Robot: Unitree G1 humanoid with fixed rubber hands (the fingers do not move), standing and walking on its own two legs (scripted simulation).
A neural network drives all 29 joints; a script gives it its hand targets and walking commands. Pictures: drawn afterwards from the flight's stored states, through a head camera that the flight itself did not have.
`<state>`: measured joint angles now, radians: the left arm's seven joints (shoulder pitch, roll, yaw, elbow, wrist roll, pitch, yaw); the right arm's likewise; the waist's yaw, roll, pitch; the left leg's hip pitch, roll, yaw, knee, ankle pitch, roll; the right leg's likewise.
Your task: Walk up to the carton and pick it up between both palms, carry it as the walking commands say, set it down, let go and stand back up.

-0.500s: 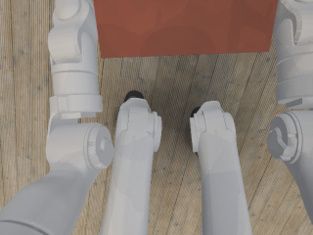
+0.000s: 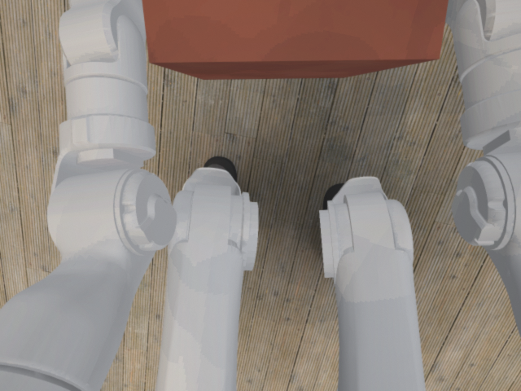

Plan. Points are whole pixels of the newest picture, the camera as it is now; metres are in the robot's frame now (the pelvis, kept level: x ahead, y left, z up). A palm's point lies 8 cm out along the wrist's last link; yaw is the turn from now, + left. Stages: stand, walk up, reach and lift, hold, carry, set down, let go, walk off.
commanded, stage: set down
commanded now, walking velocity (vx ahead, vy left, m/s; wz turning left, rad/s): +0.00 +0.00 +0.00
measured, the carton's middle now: out of the picture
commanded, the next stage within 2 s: none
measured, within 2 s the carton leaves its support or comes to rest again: rests again in 1.16 s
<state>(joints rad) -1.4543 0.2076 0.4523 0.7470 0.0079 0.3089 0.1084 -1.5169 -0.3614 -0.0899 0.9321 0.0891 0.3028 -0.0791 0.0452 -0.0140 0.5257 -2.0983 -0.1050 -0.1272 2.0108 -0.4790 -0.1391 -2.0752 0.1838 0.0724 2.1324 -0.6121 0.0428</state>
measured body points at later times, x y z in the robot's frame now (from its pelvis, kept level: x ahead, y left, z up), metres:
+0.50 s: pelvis +0.00 +0.02 -0.02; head +0.38 +0.01 +0.21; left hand +0.57 +0.19 -0.18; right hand +0.57 -0.15 -0.20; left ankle +0.15 +0.16 -0.37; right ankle +0.11 -0.11 -0.37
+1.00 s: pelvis +0.01 +0.01 -0.03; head +0.38 -0.01 +0.22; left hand +0.57 +0.20 -0.18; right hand +0.59 -0.14 -0.20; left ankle +0.15 +0.16 -0.37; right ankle +0.11 -0.10 -0.37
